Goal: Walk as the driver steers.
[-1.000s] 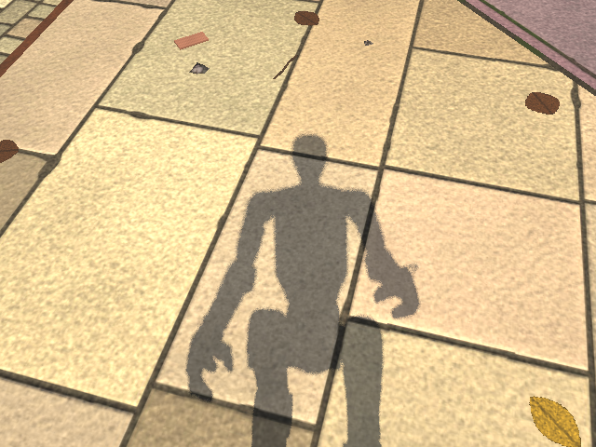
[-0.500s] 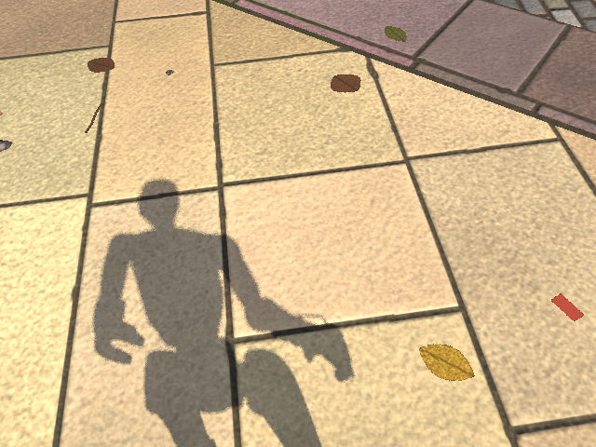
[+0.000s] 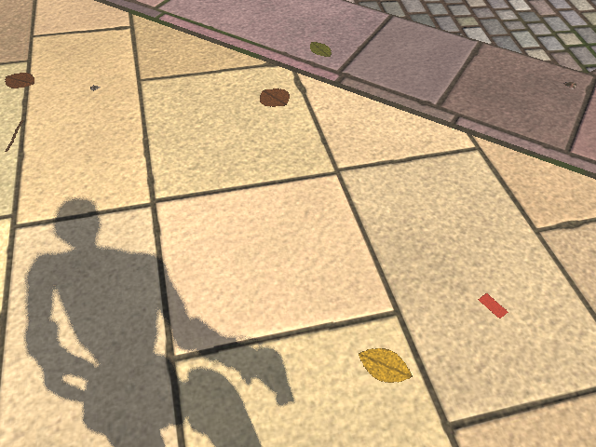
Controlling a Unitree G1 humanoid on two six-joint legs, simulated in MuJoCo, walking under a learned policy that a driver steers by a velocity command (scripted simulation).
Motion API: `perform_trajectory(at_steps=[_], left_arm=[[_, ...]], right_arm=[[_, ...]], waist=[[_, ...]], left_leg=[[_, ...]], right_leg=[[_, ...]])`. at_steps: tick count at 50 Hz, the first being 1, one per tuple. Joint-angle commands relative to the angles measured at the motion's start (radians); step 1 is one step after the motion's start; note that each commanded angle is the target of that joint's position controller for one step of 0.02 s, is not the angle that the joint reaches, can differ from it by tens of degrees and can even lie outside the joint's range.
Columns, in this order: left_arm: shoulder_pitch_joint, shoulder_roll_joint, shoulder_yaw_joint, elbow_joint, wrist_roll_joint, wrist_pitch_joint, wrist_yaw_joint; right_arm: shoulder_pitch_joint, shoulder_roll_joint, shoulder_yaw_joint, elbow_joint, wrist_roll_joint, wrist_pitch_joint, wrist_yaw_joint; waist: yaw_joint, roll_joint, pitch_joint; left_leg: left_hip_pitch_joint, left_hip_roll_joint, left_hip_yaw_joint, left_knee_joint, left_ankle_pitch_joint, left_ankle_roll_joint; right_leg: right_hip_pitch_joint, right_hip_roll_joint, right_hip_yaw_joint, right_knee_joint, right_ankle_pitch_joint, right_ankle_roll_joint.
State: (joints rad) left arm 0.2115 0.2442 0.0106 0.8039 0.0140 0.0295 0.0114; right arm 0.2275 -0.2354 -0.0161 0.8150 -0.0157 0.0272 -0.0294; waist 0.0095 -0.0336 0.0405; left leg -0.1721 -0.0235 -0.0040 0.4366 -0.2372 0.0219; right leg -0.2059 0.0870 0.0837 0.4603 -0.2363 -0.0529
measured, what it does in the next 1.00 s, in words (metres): stands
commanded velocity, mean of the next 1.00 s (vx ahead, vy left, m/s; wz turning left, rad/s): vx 0.00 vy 0.00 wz -0.02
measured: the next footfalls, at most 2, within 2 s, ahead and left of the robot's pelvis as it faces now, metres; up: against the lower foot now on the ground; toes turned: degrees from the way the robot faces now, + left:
right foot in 1.64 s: +0.15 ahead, -0.10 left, +0.00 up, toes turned -2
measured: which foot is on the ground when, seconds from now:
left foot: down 0.00-1.00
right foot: down 0.00-1.00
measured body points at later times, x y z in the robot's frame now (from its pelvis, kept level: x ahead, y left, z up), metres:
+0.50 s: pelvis +0.00 +0.02 +0.01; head +0.00 +0.02 +0.46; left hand +0.02 +0.27 -0.15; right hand +0.05 -0.24 -0.14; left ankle -0.01 +0.11 -0.74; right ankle +0.01 -0.09 -0.74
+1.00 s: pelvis +0.01 +0.02 +0.01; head +0.01 +0.03 +0.45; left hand +0.00 +0.25 -0.16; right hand +0.01 -0.21 -0.15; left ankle -0.01 +0.11 -0.74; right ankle +0.01 -0.09 -0.74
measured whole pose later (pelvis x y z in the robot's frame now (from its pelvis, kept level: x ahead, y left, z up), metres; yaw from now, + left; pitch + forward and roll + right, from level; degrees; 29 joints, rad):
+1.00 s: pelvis +0.01 +0.02 +0.01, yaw +1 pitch -1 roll +0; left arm 0.26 0.17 -0.02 1.17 0.01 0.01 0.04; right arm 0.28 -0.17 0.02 1.12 -0.01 -0.01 -0.04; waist 0.00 0.00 0.03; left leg -0.13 -0.05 -0.01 0.38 -0.23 0.05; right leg -0.15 0.05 0.08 0.37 -0.20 -0.01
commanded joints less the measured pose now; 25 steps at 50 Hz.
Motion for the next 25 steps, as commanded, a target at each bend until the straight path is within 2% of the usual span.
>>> perform_trajectory(at_steps=[1,2,3,5,8,14,25], left_arm=[[0.028,0.106,0.022,-0.008,0.006,-0.006,0.003],[0.014,0.122,0.026,0.002,0.001,-0.010,0.001],[0.016,0.132,0.030,0.016,0.003,-0.012,-0.002],[0.030,0.111,0.023,0.046,-0.001,-0.020,0.001],[0.029,0.096,0.018,0.092,-0.003,-0.023,0.009],[0.036,0.094,0.014,0.171,-0.004,-0.023,0.014],[0.054,0.080,0.000,0.275,-0.005,-0.024,0.023]], right_arm=[[-0.077,-0.117,-0.013,-0.058,0.003,-0.032,0.011],[-0.058,-0.124,-0.014,-0.047,0.000,-0.030,0.010],[-0.037,-0.129,-0.013,-0.033,0.005,-0.032,0.004],[-0.013,-0.132,-0.016,-0.008,0.011,-0.031,0.000],[-0.011,-0.116,-0.011,0.017,0.008,-0.031,0.001],[-0.011,-0.112,-0.007,0.080,0.006,-0.034,0.001],[0.025,-0.086,0.009,0.187,0.006,-0.036,-0.002]], waist=[[0.027,0.176,-0.032],[0.012,0.160,-0.018],[0.005,0.143,-0.015],[-0.001,0.099,-0.017],[-0.009,0.051,-0.011],[-0.008,0.031,-0.005],[-0.004,0.041,0.003]], left_leg=[[-0.032,0.201,-0.187,-0.147,0.187,0.073],[-0.026,0.158,-0.158,-0.151,0.127,0.048],[-0.009,0.143,-0.146,-0.148,0.121,0.040],[0.036,0.132,-0.133,-0.131,0.128,0.040],[0.047,0.131,-0.129,-0.126,0.108,0.046],[0.038,0.123,-0.127,-0.136,0.087,0.047],[0.023,0.111,-0.123,-0.145,0.087,0.044]], right_leg=[[0.075,-0.077,0.071,-0.093,0.053,0.000],[0.071,-0.088,0.080,-0.098,0.106,0.002],[0.062,-0.100,0.088,-0.099,0.143,0.003],[0.031,-0.109,0.094,-0.116,0.154,0.007],[0.019,-0.113,0.100,-0.140,0.140,0.013],[0.031,-0.123,0.104,-0.158,0.139,0.013],[0.046,-0.137,0.097,-0.160,0.141,0.007]])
